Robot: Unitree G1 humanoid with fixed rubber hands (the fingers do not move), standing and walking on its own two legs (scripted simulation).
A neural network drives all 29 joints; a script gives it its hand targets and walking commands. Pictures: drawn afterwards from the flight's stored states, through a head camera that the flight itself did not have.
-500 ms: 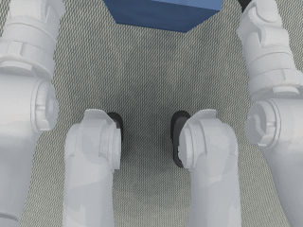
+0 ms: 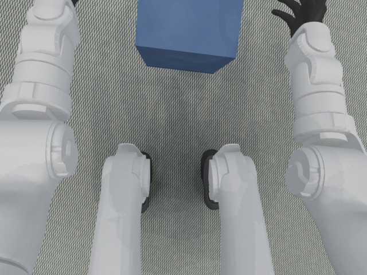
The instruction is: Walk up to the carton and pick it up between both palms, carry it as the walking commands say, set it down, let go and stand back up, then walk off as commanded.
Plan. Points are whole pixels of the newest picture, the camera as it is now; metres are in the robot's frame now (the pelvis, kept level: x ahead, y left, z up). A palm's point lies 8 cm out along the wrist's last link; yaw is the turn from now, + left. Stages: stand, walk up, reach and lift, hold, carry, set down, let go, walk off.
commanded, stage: set down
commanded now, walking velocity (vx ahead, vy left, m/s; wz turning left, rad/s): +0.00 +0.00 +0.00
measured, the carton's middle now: (186, 22) +0.60 -0.01 -0.33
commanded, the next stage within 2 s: let go in 0.74 s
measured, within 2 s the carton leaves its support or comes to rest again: neither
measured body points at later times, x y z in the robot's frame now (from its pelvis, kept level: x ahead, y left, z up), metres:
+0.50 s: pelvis +0.01 +0.00 +0.13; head +0.33 +0.01 +0.44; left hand +0.58 +0.21 +0.03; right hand +0.55 -0.20 +0.03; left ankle +0.09 +0.12 -0.42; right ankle +0.10 -0.13 -0.42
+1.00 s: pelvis +0.04 +0.00 +0.22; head +0.35 +0.01 +0.56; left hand +0.55 +0.21 +0.10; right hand +0.53 -0.20 +0.11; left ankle +0.09 +0.12 -0.42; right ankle +0.10 -0.13 -0.42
